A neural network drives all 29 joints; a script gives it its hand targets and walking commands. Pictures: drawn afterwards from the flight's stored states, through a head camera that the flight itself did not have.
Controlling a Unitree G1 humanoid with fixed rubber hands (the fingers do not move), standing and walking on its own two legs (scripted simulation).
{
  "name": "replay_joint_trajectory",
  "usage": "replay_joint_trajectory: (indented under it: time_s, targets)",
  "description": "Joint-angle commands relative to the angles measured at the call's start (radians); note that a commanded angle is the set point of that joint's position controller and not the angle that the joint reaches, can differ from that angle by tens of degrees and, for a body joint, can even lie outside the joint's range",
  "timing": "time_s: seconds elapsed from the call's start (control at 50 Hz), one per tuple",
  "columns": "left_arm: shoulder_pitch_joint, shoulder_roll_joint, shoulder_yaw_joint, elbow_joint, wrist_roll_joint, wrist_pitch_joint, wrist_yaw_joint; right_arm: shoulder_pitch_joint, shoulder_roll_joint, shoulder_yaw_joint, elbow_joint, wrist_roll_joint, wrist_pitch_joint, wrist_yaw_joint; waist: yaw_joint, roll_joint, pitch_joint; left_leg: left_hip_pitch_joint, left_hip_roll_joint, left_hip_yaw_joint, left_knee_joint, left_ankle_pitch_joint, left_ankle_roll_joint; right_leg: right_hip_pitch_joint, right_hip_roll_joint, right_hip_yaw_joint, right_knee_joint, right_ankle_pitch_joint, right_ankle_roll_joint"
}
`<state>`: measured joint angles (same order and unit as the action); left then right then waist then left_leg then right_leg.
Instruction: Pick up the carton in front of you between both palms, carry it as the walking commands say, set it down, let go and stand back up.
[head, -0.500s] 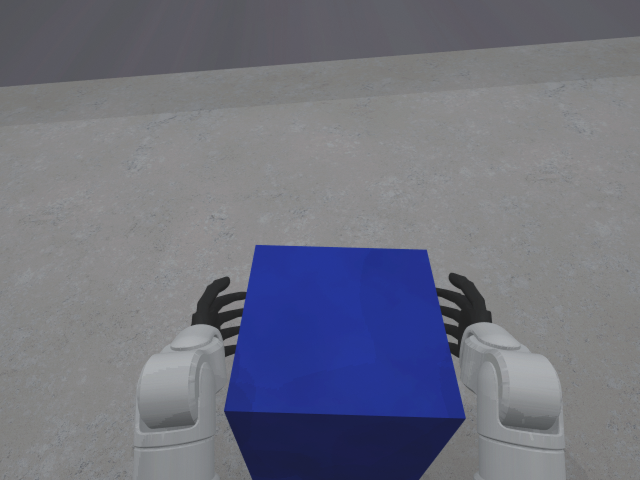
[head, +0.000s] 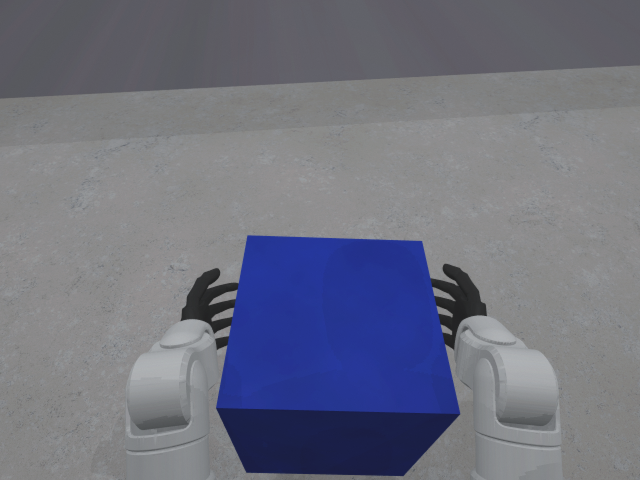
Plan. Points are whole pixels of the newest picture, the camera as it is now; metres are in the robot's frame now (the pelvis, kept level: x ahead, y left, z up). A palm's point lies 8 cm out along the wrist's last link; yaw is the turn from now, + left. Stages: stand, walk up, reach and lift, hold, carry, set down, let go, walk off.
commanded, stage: carry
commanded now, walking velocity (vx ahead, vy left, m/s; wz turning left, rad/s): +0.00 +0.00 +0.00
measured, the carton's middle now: (329, 362) +0.27 +0.00 +0.00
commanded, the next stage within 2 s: none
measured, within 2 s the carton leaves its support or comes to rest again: neither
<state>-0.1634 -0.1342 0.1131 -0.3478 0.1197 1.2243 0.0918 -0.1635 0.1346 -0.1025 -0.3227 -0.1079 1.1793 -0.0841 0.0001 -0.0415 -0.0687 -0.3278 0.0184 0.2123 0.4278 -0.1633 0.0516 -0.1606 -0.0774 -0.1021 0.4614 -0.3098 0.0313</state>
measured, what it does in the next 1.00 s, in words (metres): shifts its weight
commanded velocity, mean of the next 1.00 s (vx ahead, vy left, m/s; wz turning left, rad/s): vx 0.00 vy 0.00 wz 0.00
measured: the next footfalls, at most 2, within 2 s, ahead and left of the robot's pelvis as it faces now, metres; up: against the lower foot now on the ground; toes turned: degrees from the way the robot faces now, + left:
none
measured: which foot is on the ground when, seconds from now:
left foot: down 0.00-1.00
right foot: down 0.00-1.00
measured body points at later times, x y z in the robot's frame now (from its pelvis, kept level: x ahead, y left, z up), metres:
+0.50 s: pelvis +0.07 -0.02 +0.00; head +0.06 -0.03 +0.45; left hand +0.34 +0.13 +0.09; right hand +0.35 -0.17 +0.08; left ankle +0.04 +0.09 -0.72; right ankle -0.08 -0.12 -0.72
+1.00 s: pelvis +0.07 -0.04 +0.00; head +0.06 -0.05 +0.45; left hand +0.35 +0.11 +0.06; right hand +0.35 -0.19 +0.06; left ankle +0.04 +0.09 -0.74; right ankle -0.03 -0.13 -0.74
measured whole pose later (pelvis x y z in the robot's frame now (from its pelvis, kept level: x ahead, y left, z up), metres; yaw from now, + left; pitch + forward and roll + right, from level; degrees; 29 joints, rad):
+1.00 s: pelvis +0.07 -0.04 +0.00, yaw +1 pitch +4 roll +1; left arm -0.12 -0.13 0.09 -0.19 0.15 1.06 0.06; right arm -0.13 0.13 -0.10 -0.19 -0.16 1.05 -0.05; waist -0.01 0.01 -0.12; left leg -0.26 0.08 0.17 0.51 -0.29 -0.02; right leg -0.12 -0.02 -0.11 0.44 -0.39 -0.03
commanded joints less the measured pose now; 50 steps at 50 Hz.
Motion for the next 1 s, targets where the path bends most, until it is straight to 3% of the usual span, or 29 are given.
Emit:
replay_joint_trajectory:
  time_s: [0.0,0.06,0.1,0.14,0.28,0.34,0.4,0.52,0.56,0.6,0.64,0.66,0.68,0.72,0.74,0.76,0.78,0.8,0.82,0.84,0.86,0.88,0.9,0.92,0.94,0.96,0.98]
  targets:
    - [-0.52,-0.929,-0.745,-0.109,-0.44,-0.028,-0.264,-0.415,0.95,0.705,-0.057,0.398,0.01,0.264,-0.006,0.026,-0.36,0.264,0.156,-0.126,0.054,0.561,-0.01,0.068,-0.095,0.043,-0.008,0.508,0.013]
    - [-0.448,-0.907,-0.726,-0.057,-0.419,-0.022,-0.261,-0.377,0.923,0.697,-0.022,0.39,0.02,0.259,-0.001,0.033,-0.381,0.273,0.15,-0.122,0.131,0.742,-0.003,0.064,-0.086,0.034,0.047,0.645,0.013]
    - [-0.469,-0.911,-0.724,-0.076,-0.418,-0.026,-0.259,-0.4,0.927,0.706,-0.038,0.398,0.02,0.259,0.001,0.04,-0.38,0.275,0.148,-0.121,0.144,0.775,0.003,0.045,-0.073,0.03,0.046,0.617,0.011]
    - [-0.482,-0.917,-0.724,-0.088,-0.42,-0.024,-0.258,-0.418,0.93,0.715,-0.052,0.405,0.02,0.259,0.002,0.037,-0.367,0.267,0.14,-0.116,0.14,0.731,0.003,0.04,-0.067,0.03,0.026,0.598,0.011]
    - [-0.469,-0.902,-0.718,-0.064,-0.417,-0.021,-0.262,-0.414,0.917,0.714,-0.042,0.396,0.026,0.255,0.0,0.003,-0.322,0.205,0.111,-0.097,0.13,0.559,-0.019,0.086,-0.08,0.038,0.017,0.747,-0.001]
    - [-0.472,-0.907,-0.716,-0.067,-0.423,-0.02,-0.26,-0.406,0.916,0.712,-0.038,0.399,0.025,0.255,0.0,0.03,-0.334,0.261,0.114,-0.095,0.146,0.678,-0.01,0.05,-0.059,0.019,0.031,0.703,0.001]
    - [-0.482,-0.907,-0.717,-0.081,-0.424,-0.023,-0.259,-0.418,0.921,0.715,-0.049,0.402,0.024,0.253,-0.002,0.036,-0.326,0.26,0.12,-0.096,0.151,0.696,-0.006,0.051,-0.055,0.019,0.0,0.662,0.003]
    - [-0.469,-0.894,-0.724,-0.094,-0.425,-0.022,-0.262,-0.407,0.921,0.719,-0.062,0.397,0.025,0.249,-0.002,-0.015,-0.312,0.199,0.072,-0.064,0.105,0.479,-0.027,0.126,-0.07,0.029,0.041,0.882,-0.015]
    - [-0.47,-0.895,-0.721,-0.104,-0.427,-0.023,-0.263,-0.412,0.924,0.721,-0.07,0.399,0.024,0.249,-0.001,0.005,-0.325,0.279,0.086,-0.075,0.107,0.594,-0.017,0.064,-0.063,0.022,0.058,0.798,-0.01]
    - [-0.476,-0.901,-0.72,-0.095,-0.427,-0.023,-0.262,-0.415,0.925,0.723,-0.064,0.401,0.024,0.25,-0.002,0.056,-0.338,0.36,0.126,-0.102,0.139,0.81,0.012,-0.007,-0.039,0.006,0.029,0.591,0.001]
    - [-0.458,-0.906,-0.723,-0.092,-0.424,-0.026,-0.265,-0.394,0.925,0.724,-0.063,0.399,0.019,0.25,-0.002,0.086,-0.313,0.361,0.14,-0.11,0.165,0.856,0.026,-0.012,-0.02,0.0,-0.094,0.476,0.002]
    - [-0.471,-0.906,-0.722,-0.091,-0.421,-0.027,-0.265,-0.389,0.937,0.72,-0.043,0.398,0.017,0.252,-0.004,0.08,-0.301,0.311,0.129,-0.1,0.177,0.797,0.019,0.034,-0.022,-0.002,-0.113,0.558,0.0]
    - [-0.451,-0.909,-0.719,-0.059,-0.416,-0.03,-0.269,-0.403,0.939,0.724,-0.045,0.396,0.013,0.253,-0.003,0.048,-0.286,0.232,0.104,-0.078,0.193,0.665,0.004,0.101,-0.036,-0.001,-0.103,0.724,-0.003]
    - [-0.435,-0.908,-0.725,-0.04,-0.404,-0.046,-0.275,-0.38,0.944,0.731,-0.018,0.379,-0.001,0.258,-0.001,-0.076,-0.267,0.021,0.042,-0.022,0.138,0.253,-0.034,0.282,-0.078,0.024,-0.002,1.084,-0.028]
    - [-0.436,-0.908,-0.728,-0.03,-0.398,-0.055,-0.277,-0.386,0.954,0.732,-0.011,0.373,-0.01,0.261,0.0,-0.114,-0.243,-0.03,0.014,-0.005,0.066,0.061,-0.05,0.32,-0.103,0.045,0.019,1.197,-0.044]
    - [-0.414,-0.914,-0.726,0.001,-0.392,-0.067,-0.279,-0.4,0.948,0.738,-0.01,0.37,-0.019,0.263,0.001,-0.129,-0.237,-0.007,-0.002,0.007,-0.001,0.039,-0.053,0.324,-0.113,0.048,0.053,1.28,-0.054]
    - [-0.425,-0.921,-0.729,0.003,-0.383,-0.082,-0.279,-0.421,0.951,0.743,-0.01,0.367,-0.03,0.266,-0.001,-0.114,-0.242,0.088,-0.005,0.003,-0.044,0.128,-0.052,0.264,-0.113,0.052,0.085,1.273,-0.05]
    - [-0.427,-0.919,-0.728,0.001,-0.382,-0.097,-0.279,-0.403,0.942,0.743,-0.002,0.36,-0.042,0.27,-0.005,-0.063,-0.274,0.243,0.012,-0.014,-0.039,0.342,-0.043,0.15,-0.095,0.041,0.134,1.149,-0.039]
    - [-0.436,-0.915,-0.728,0.004,-0.372,-0.113,-0.278,-0.401,0.941,0.735,0.02,0.353,-0.055,0.273,-0.009,0.025,-0.326,0.449,0.081,-0.081,0.034,0.732,-0.011,-0.027,-0.057,0.014,0.193,0.832,-0.012]
    - [-0.457,-0.918,-0.733,0.006,-0.369,-0.128,-0.278,-0.38,0.934,0.734,0.043,0.34,-0.07,0.276,-0.017,0.117,-0.366,0.607,0.181,-0.156,0.102,1.103,0.053,-0.191,-0.006,-0.004,0.206,0.389,0.004]
    - [-0.453,-0.922,-0.734,0.008,-0.363,-0.144,-0.28,-0.384,0.942,0.731,0.051,0.342,-0.087,0.279,-0.012,0.194,-0.341,0.648,0.246,-0.21,0.1,1.271,0.105,-0.279,0.042,0.005,0.097,-0.108,-0.004]
    - [-0.454,-0.927,-0.733,0.002,-0.36,-0.157,-0.282,-0.388,0.95,0.727,0.053,0.341,-0.104,0.281,-0.001,0.178,-0.332,0.579,0.256,-0.194,0.101,1.165,0.101,-0.203,0.022,0.033,-0.089,-0.127,-0.02]
    - [-0.459,-0.925,-0.732,0.01,-0.356,-0.167,-0.283,-0.383,0.943,0.717,0.063,0.337,-0.119,0.28,-0.001,0.169,-0.326,0.463,0.232,-0.168,0.118,0.913,0.058,-0.065,0.005,0.035,-0.224,0.074,-0.027]
    - [-0.429,-0.911,-0.714,0.045,-0.341,-0.18,-0.283,-0.38,0.928,0.711,0.063,0.326,-0.132,0.28,-0.008,0.128,-0.306,0.298,0.183,-0.139,0.098,0.552,0.001,0.047,-0.026,0.052,-0.172,0.299,-0.033]
    - [-0.429,-0.884,-0.695,0.062,-0.331,-0.195,-0.28,-0.374,0.915,0.705,0.082,0.31,-0.144,0.28,-0.014,0.025,-0.293,0.158,0.144,-0.106,0.132,0.335,-0.029,0.158,-0.083,0.083,-0.045,0.693,-0.046]
    - [-0.402,-0.866,-0.687,0.092,-0.312,-0.207,-0.278,-0.364,0.912,0.697,0.103,0.3,-0.156,0.279,-0.011,-0.05,-0.292,0.079,0.119,-0.095,0.134,0.133,-0.048,0.213,-0.136,0.104,0.004,0.942,-0.064]
    - [-0.388,-0.87,-0.683,0.108,-0.298,-0.223,-0.278,-0.356,0.899,0.696,0.113,0.283,-0.166,0.277,-0.007,-0.083,-0.272,0.073,0.101,-0.084,0.127,0.089,-0.06,0.192,-0.151,0.113,0.024,1.025,-0.077]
